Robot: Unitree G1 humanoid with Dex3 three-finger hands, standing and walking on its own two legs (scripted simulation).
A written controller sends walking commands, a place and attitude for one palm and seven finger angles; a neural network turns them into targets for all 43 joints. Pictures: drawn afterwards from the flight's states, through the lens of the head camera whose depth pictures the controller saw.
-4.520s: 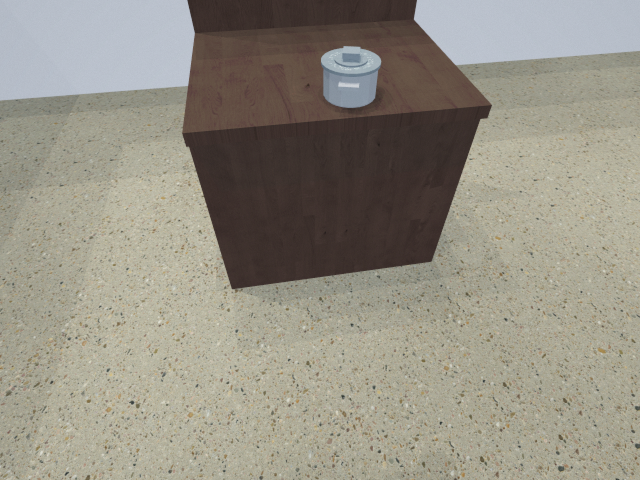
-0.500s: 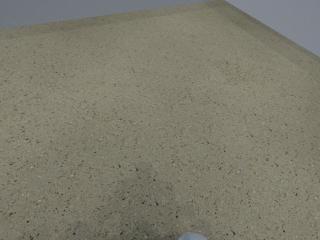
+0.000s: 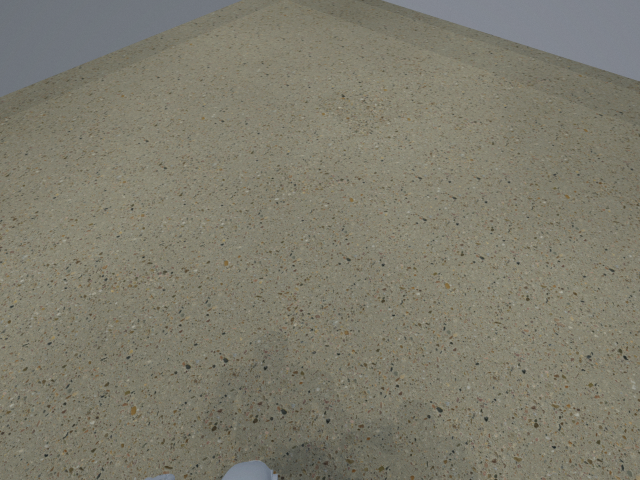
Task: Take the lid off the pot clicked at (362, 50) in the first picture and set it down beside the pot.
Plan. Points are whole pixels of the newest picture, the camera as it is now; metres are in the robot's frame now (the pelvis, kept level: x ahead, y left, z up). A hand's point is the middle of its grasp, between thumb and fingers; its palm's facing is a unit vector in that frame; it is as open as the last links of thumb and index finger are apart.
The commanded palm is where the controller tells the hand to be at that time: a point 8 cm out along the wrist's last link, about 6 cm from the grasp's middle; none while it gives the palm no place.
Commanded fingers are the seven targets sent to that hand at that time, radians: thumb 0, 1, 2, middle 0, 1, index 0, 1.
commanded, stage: walk to a spot facing it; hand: left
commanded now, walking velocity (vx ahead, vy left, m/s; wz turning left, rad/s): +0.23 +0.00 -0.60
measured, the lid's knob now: out of the picture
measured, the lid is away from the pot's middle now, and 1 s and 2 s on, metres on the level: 0.00 0.00 0.00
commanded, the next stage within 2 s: turn to face it in 0.44 s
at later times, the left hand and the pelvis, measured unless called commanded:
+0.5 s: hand (213, 412) +0.24 +0.19 -0.17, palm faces -0.29 -0.94 -0.18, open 7.4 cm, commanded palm none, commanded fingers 0.00 0.90 0.90 -0.20 -0.30 -0.20 -0.30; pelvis +0.10 +0.02 +0.00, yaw -19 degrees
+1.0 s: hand (255, 371) +0.31 +0.14 -0.19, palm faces -0.17 -0.98 -0.12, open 7.4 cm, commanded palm none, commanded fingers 0.00 0.90 0.90 -0.20 -0.30 -0.20 -0.30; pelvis +0.16 +0.00 -0.02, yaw -10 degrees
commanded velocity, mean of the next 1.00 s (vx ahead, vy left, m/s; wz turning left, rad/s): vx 0.03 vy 0.00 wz -0.01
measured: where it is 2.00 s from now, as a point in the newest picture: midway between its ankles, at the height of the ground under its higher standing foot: outside the picture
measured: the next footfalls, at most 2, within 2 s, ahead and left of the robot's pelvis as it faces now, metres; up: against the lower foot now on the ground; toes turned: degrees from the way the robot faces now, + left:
left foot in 0.16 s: +0.09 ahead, +0.14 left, +0.00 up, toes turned -1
right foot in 0.60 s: +0.17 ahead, -0.14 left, +0.00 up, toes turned -29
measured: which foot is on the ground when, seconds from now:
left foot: up 0.00-0.14, down 0.16-0.60, up 0.62-0.96, down 0.98-1.00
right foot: down 0.00-0.16, up 0.18-0.58, down 0.60-1.00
